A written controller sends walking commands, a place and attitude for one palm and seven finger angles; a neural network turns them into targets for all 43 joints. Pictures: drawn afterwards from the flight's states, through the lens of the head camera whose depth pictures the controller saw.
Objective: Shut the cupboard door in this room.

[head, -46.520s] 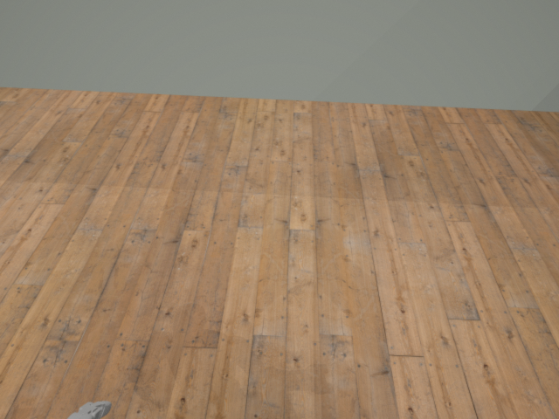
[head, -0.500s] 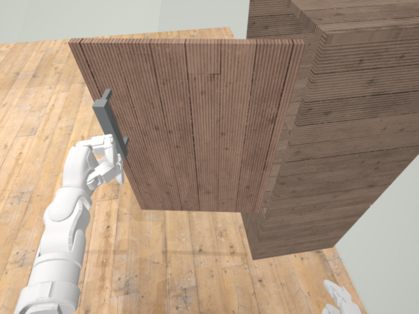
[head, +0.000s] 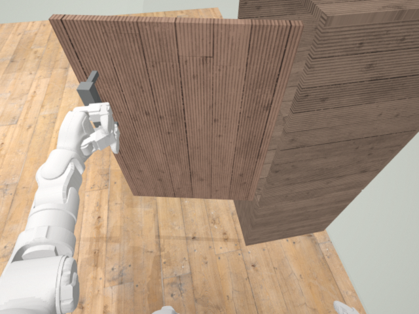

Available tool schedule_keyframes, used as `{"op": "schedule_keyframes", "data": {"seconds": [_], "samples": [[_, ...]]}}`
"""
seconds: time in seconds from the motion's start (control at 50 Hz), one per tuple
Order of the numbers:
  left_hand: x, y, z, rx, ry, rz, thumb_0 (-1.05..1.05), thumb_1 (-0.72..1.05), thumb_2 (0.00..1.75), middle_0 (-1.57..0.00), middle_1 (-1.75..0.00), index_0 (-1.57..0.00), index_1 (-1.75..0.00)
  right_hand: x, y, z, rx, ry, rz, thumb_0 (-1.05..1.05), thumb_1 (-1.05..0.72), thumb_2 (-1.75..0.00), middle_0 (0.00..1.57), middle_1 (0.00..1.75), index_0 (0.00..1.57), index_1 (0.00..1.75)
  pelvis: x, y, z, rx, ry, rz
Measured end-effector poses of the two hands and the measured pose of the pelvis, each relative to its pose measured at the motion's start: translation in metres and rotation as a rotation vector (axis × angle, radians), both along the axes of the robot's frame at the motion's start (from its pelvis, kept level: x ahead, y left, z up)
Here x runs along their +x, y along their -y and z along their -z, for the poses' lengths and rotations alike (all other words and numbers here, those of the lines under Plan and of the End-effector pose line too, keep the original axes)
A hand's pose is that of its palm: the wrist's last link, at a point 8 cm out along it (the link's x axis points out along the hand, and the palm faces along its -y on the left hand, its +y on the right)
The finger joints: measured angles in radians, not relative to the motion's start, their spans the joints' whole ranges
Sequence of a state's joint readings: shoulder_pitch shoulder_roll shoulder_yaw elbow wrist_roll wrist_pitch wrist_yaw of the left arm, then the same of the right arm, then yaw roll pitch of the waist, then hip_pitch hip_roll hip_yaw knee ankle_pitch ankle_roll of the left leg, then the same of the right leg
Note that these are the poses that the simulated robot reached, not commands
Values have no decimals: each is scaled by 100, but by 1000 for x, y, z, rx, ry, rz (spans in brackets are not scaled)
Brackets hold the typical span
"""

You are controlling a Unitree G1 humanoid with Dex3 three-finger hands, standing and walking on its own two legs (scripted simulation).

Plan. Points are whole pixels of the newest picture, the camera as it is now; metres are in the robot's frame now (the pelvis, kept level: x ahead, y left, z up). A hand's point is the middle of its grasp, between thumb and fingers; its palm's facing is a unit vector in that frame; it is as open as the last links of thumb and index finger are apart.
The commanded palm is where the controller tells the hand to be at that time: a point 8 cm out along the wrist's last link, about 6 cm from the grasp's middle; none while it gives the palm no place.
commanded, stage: push the door shut along its arc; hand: left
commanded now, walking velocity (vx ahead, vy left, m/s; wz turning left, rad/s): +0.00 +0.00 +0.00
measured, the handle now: (102, 109) +0.49 +0.23 +0.11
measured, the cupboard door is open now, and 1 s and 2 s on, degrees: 77 67 50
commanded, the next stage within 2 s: pull the fist back off the door in 1.42 s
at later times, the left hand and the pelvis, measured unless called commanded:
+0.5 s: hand (131, 114) +0.47 +0.16 +0.12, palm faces -0.23 -0.97 -0.01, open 3.1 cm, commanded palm +0.47 +0.21 +0.12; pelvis +0.00 +0.00 -0.01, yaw -1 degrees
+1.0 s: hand (154, 97) +0.52 +0.12 +0.13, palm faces -0.34 -0.94 -0.02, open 3.1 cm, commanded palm +0.53 +0.17 +0.12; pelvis -0.01 +0.00 -0.02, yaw -2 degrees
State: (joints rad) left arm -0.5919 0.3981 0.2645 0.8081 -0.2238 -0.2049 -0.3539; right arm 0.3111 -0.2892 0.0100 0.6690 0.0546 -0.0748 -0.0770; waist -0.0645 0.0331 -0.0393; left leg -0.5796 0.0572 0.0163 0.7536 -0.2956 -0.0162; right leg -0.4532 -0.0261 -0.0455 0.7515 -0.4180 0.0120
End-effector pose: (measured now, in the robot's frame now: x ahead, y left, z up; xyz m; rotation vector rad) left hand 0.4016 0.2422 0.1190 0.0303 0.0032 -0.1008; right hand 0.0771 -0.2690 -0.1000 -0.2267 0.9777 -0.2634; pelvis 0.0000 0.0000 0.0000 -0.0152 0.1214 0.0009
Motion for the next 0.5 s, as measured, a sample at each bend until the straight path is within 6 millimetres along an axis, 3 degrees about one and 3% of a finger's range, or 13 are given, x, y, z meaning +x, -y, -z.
{"op": "schedule_keyframes", "data": {"seconds": [0.32,0.5], "samples": [[47,22,1,-12,-8,85,2,90,90,-130,-150,-130,-150,-34,-3,9,2,-94,70,1,-90,-90,20,30,21,30,2,-4,6,-4,-55,15],[62,26,-2,-20,-5,130,2,90,90,-130,-150,-130,-150,-47,-1,12,-1,-135,94,1,-90,-90,20,30,21,30,4,-5,9,-7,-81,21]]}}
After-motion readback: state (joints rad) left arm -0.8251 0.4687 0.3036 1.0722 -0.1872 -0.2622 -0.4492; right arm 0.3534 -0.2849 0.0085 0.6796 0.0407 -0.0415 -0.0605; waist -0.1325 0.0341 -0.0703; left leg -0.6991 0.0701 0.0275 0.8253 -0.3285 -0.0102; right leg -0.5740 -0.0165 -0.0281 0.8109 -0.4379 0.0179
